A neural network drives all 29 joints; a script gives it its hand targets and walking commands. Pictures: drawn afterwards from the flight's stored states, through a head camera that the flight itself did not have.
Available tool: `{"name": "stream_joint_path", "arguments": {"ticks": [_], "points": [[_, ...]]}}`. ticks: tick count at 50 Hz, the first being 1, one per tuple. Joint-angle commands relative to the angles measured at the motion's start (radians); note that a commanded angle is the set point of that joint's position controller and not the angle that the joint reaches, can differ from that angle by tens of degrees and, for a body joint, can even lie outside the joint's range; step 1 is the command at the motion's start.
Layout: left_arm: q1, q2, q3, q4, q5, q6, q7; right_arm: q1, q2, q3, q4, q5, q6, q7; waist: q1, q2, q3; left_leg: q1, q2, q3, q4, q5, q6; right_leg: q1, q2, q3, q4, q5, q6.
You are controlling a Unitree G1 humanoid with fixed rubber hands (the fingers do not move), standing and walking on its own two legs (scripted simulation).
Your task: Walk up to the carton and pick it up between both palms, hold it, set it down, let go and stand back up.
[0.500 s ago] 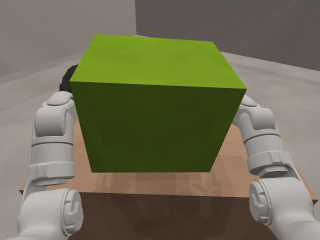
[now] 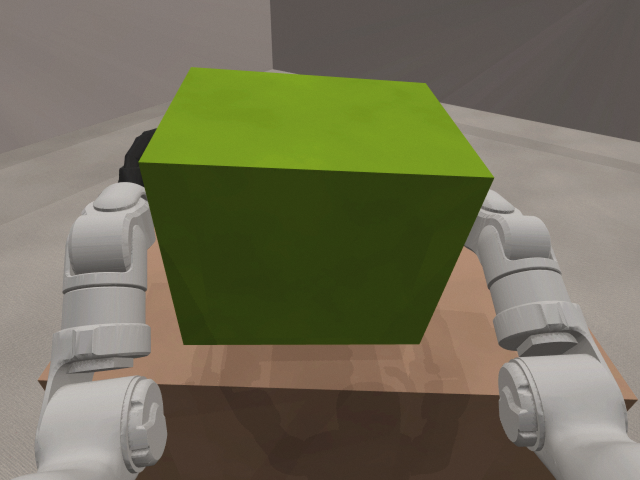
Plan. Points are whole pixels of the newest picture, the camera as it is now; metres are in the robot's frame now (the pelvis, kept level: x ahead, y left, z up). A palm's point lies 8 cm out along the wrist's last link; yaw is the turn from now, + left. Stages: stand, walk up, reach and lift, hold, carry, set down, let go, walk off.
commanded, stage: hold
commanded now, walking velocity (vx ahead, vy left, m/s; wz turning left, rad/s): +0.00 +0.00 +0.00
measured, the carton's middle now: (308, 209) +0.39 +0.02 +0.21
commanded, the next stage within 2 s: set down in 0.16 s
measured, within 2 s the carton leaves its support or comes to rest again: neither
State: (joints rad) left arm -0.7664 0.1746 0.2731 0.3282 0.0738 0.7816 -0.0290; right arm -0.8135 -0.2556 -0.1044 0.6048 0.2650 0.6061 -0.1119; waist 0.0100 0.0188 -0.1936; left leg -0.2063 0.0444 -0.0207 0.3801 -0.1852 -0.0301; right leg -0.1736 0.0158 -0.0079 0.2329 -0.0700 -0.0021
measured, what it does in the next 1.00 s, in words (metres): stands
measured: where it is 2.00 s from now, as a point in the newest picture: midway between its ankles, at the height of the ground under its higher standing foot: outside the picture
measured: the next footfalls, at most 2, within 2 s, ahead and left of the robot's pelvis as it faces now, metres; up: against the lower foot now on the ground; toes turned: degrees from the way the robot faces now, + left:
none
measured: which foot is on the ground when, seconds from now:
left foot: down 0.00-1.00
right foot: down 0.00-1.00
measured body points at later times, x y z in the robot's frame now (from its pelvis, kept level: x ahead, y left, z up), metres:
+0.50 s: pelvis +0.00 +0.00 +0.00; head -0.06 +0.01 +0.45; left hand +0.38 +0.21 +0.26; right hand +0.41 -0.18 +0.25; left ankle +0.01 +0.13 -0.75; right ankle +0.03 -0.13 -0.75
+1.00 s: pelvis +0.03 +0.00 +0.00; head +0.00 +0.00 +0.45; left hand +0.40 +0.22 +0.21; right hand +0.45 -0.17 +0.19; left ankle +0.01 +0.13 -0.75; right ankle +0.03 -0.13 -0.75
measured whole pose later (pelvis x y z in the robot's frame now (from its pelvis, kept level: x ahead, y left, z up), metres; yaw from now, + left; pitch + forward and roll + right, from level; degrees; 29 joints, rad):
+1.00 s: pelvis +0.03 +0.00 +0.00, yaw +1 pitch +1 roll -2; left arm -0.61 0.05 0.35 0.12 0.17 0.65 -0.04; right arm -0.74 -0.25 -0.07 0.64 0.23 0.30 -0.02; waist 0.01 0.02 -0.11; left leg -0.17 0.04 -0.03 0.36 -0.22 -0.02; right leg -0.14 0.02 -0.02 0.23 -0.12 0.00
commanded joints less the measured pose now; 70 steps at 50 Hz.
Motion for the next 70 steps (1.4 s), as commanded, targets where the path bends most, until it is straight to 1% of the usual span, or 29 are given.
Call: {"name": "stream_joint_path", "arguments": {"ticks": [1,3,5,8,9,10,13,15,18,21,23,24,27,29,34,36,38,41,43,46,49,54,62,70], "points": [[-0.638,-0.578,-0.356,-0.275,-0.132,-0.055,-0.206,-0.781,0.532,0.266,-0.434,0.141,-0.046,0.147,-0.131,-0.004,-0.302,-0.069,-0.099,-0.009,-0.132,0.094,-0.001,0.423,0.025,0.047,0.035,0.176,-0.017],[-0.642,-0.580,-0.359,-0.282,-0.134,-0.055,-0.205,-0.790,0.535,0.271,-0.446,0.146,-0.048,0.147,-0.128,-0.002,-0.313,-0.065,-0.099,-0.009,-0.129,0.102,0.000,0.426,0.026,0.047,0.036,0.181,-0.016],[-0.641,-0.583,-0.364,-0.277,-0.136,-0.055,-0.204,-0.782,0.529,0.261,-0.433,0.142,-0.046,0.149,-0.132,0.004,-0.304,-0.067,-0.098,-0.010,-0.132,0.092,-0.003,0.415,0.026,0.047,0.034,0.167,-0.018],[-0.641,-0.581,-0.360,-0.274,-0.134,-0.055,-0.205,-0.790,0.534,0.264,-0.439,0.141,-0.047,0.148,-0.130,-0.003,-0.307,-0.066,-0.098,-0.009,-0.131,0.092,-0.001,0.419,0.025,0.046,0.034,0.170,-0.017],[-0.666,-0.506,-0.290,-0.342,-0.117,-0.048,-0.200,-0.802,0.543,0.305,-0.412,0.174,-0.033,0.145,-0.103,-0.065,-0.319,-0.007,-0.132,-0.003,-0.116,0.162,0.049,0.470,0.022,0.046,0.019,0.178,0.011],[-0.675,-0.505,-0.286,-0.320,-0.114,-0.049,-0.202,-0.820,0.525,0.287,-0.415,0.162,-0.038,0.146,-0.106,-0.058,-0.304,-0.002,-0.129,-0.005,-0.117,0.150,0.045,0.442,0.022,0.042,0.016,0.153,0.010],[-0.717,-0.517,-0.291,-0.295,-0.112,-0.067,-0.204,-0.875,0.528,0.272,-0.434,0.138,-0.074,0.153,-0.084,-0.040,-0.318,0.017,-0.123,-0.006,-0.107,0.155,0.041,0.386,0.024,0.027,0.017,0.109,0.005],[-0.745,-0.525,-0.296,-0.276,-0.109,-0.090,-0.203,-0.899,0.529,0.261,-0.423,0.115,-0.107,0.164,-0.073,-0.027,-0.332,0.034,-0.113,-0.008,-0.107,0.150,0.036,0.362,0.023,0.016,0.015,0.077,0.003],[-0.727,-0.529,-0.275,-0.204,-0.069,-0.120,-0.203,-0.899,0.513,0.219,-0.342,0.066,-0.157,0.191,-0.059,-0.011,-0.294,0.030,-0.095,-0.012,-0.127,0.109,0.034,0.334,0.020,0.004,0.014,0.012,-0.002],[-0.655,-0.509,-0.222,-0.118,-0.007,-0.138,-0.209,-0.854,0.484,0.173,-0.235,0.008,-0.213,0.228,-0.036,-0.006,-0.229,0.024,-0.081,-0.006,-0.151,0.070,0.037,0.326,0.016,-0.009,0.013,-0.058,-0.003],[-0.603,-0.483,-0.176,-0.095,0.039,-0.140,-0.217,-0.797,0.463,0.137,-0.164,-0.031,-0.242,0.247,-0.029,0.000,-0.164,0.011,-0.074,0.004,-0.169,0.036,0.041,0.333,0.012,-0.018,0.011,-0.102,-0.002],[-0.584,-0.476,-0.164,-0.088,0.054,-0.138,-0.221,-0.783,0.453,0.125,-0.148,-0.045,-0.257,0.256,-0.026,-0.001,-0.146,0.005,-0.073,0.009,-0.177,0.024,0.043,0.338,0.012,-0.023,0.010,-0.121,-0.002],[-0.561,-0.471,-0.180,-0.129,0.053,-0.146,-0.213,-0.756,0.460,0.134,-0.145,-0.055,-0.299,0.270,-0.017,-0.008,-0.157,0.012,-0.073,0.022,-0.173,0.064,0.038,0.353,0.015,-0.031,0.013,-0.096,0.000],[-0.550,-0.482,-0.206,-0.169,0.037,-0.158,-0.199,-0.752,0.467,0.163,-0.172,-0.040,-0.326,0.271,-0.011,-0.009,-0.206,0.048,-0.076,0.028,-0.150,0.149,0.028,0.367,0.018,-0.035,0.018,-0.028,0.000],[-0.485,-0.499,-0.266,-0.256,0.008,-0.186,-0.164,-0.727,0.455,0.256,-0.262,0.009,-0.376,0.257,-0.009,-0.019,-0.312,0.125,-0.082,0.026,-0.091,0.354,0.008,0.415,0.030,-0.048,0.041,0.166,0.005],[-0.453,-0.496,-0.284,-0.281,0.004,-0.187,-0.155,-0.713,0.445,0.286,-0.296,0.019,-0.384,0.251,-0.010,-0.025,-0.317,0.139,-0.085,0.024,-0.075,0.401,0.003,0.415,0.033,-0.053,0.047,0.215,0.006],[-0.435,-0.500,-0.311,-0.333,-0.010,-0.188,-0.146,-0.707,0.440,0.310,-0.343,0.033,-0.392,0.246,-0.011,-0.025,-0.339,0.155,-0.085,0.023,-0.059,0.454,-0.002,0.417,0.036,-0.057,0.054,0.263,0.008],[-0.423,-0.507,-0.359,-0.406,-0.032,-0.193,-0.133,-0.678,0.429,0.329,-0.387,0.045,-0.400,0.238,-0.020,-0.012,-0.358,0.190,-0.084,0.018,-0.035,0.522,-0.020,0.397,0.040,-0.064,0.057,0.297,0.006],[-0.418,-0.511,-0.388,-0.431,-0.045,-0.197,-0.124,-0.669,0.421,0.334,-0.409,0.049,-0.405,0.235,-0.024,-0.010,-0.363,0.203,-0.083,0.014,-0.024,0.538,-0.028,0.378,0.043,-0.068,0.057,0.298,0.006],[-0.408,-0.512,-0.399,-0.431,-0.054,-0.199,-0.117,-0.651,0.409,0.324,-0.398,0.042,-0.401,0.234,-0.025,-0.008,-0.349,0.199,-0.082,0.013,-0.025,0.522,-0.032,0.357,0.041,-0.068,0.053,0.282,0.004],[-0.411,-0.519,-0.408,-0.432,-0.060,-0.206,-0.106,-0.652,0.406,0.319,-0.382,0.041,-0.402,0.242,-0.016,0.004,-0.350,0.209,-0.079,0.011,-0.021,0.525,-0.037,0.330,0.043,-0.070,0.049,0.261,0.002],[-0.394,-0.511,-0.359,-0.347,-0.032,-0.200,-0.099,-0.647,0.385,0.285,-0.297,0.015,-0.399,0.266,0.003,-0.001,-0.294,0.180,-0.076,0.014,-0.042,0.460,-0.029,0.293,0.041,-0.073,0.042,0.194,-0.002],[-0.395,-0.508,-0.301,-0.267,0.005,-0.196,-0.096,-0.634,0.369,0.219,-0.179,-0.026,-0.415,0.312,0.027,0.000,-0.234,0.136,-0.070,0.023,-0.078,0.359,-0.021,0.249,0.036,-0.081,0.036,0.096,-0.010],[-0.378,-0.511,-0.291,-0.253,0.014,-0.207,-0.070,-0.647,0.337,0.197,-0.142,-0.049,-0.456,0.350,0.062,0.009,-0.265,0.137,-0.063,0.031,-0.081,0.365,-0.027,0.217,0.039,-0.096,0.042,0.077,-0.016]]}}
